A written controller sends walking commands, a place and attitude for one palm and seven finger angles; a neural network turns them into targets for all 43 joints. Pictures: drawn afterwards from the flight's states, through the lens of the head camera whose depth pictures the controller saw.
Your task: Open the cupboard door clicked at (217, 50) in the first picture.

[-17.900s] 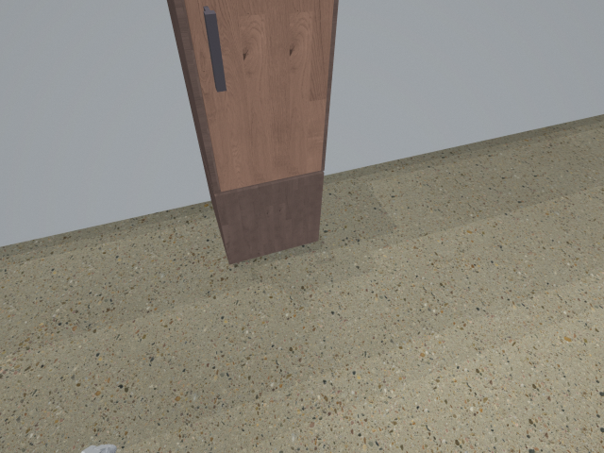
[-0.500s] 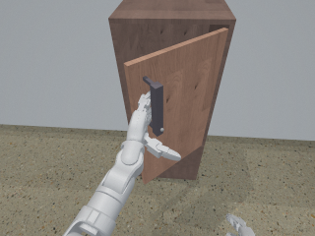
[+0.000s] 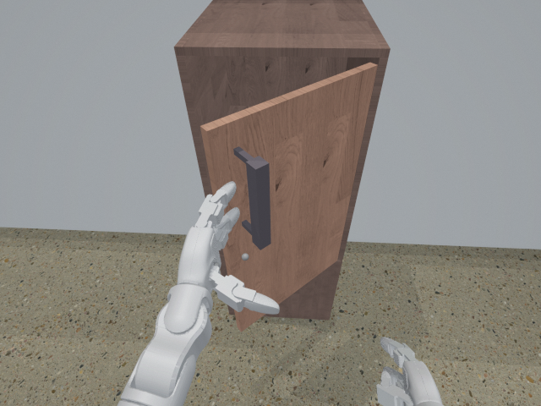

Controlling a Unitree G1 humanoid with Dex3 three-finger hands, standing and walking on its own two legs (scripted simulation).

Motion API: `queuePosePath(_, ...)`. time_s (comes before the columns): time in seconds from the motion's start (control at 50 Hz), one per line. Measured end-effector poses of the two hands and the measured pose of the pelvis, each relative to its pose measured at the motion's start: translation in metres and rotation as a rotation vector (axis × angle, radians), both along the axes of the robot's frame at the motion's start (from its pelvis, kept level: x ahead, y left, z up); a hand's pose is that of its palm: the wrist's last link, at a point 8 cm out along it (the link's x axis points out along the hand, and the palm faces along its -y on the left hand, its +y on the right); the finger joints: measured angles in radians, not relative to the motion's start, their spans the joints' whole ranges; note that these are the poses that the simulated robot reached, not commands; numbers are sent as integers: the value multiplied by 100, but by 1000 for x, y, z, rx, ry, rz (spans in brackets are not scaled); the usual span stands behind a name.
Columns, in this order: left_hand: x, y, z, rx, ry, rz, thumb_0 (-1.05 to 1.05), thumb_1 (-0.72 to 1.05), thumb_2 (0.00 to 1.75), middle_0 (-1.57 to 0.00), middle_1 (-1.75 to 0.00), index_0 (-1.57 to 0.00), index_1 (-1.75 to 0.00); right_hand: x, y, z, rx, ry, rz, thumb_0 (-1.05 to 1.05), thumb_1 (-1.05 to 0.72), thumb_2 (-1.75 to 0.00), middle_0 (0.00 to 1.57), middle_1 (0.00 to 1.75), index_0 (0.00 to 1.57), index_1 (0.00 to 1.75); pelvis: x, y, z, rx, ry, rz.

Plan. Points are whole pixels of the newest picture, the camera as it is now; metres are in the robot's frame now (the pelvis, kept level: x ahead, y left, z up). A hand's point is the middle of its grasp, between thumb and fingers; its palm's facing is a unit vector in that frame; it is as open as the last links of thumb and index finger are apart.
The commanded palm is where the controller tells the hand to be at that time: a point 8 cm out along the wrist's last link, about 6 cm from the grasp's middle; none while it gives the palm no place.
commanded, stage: slide the hand sideways off the handle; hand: left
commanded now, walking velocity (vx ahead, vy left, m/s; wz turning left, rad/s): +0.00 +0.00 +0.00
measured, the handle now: (251, 200) +0.40 +0.07 +0.12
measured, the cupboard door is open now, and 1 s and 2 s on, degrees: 42 42 42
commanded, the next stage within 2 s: draw the hand back to the body in 0.50 s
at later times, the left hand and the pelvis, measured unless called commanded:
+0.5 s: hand (200, 284) +0.24 +0.12 +0.12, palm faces +0.01 -1.00 -0.03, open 16.3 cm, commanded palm +0.21 +0.17 +0.12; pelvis +0.02 -0.01 +0.00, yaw +1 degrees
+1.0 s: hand (157, 286) +0.22 +0.16 +0.13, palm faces +0.04 -1.00 -0.06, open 16.3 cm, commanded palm +0.19 +0.21 +0.14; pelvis +0.01 +0.00 +0.00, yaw +1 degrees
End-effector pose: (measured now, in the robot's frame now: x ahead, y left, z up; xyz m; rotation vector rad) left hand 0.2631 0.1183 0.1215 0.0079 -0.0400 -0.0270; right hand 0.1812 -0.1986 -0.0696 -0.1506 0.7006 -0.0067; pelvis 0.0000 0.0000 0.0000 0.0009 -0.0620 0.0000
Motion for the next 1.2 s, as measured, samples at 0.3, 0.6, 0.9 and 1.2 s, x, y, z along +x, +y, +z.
queuePosePath(0.3, -24, 36, -2, 15, 21, 33, -2, -50, 30, -15, -30, -15, -30, 29, 2, 8, -6, -71, 37, 2, -90, -90, 20, 30, 20, 30, 14, -5, -1, 0, 8, 13)
queuePosePath(0.6, -52, 57, -3, 23, 11, 42, -2, -50, 30, -15, -30, -15, -30, 17, -7, 1, -24, -99, 24, 2, -90, -90, 20, 30, 20, 30, 15, -5, -5, -3, 22, 22)
queuePosePath(0.9, -52, 86, 9, 45, -10, 58, -2, -50, 30, -15, -31, -15, -30, 8, -6, 4, -30, -133, 4, 2, -90, -90, 20, 30, 20, 30, 9, -1, -4, -8, 15, 16)
queuePosePath(1.2, -82, 126, 24, 193, -48, 202, -1, -39, 35, -16, -31, -16, -30, 17, 6, 14, -63, -172, 41, 2, -90, -90, 20, 30, 20, 30, 6, 7, 0, -16, -10, 24)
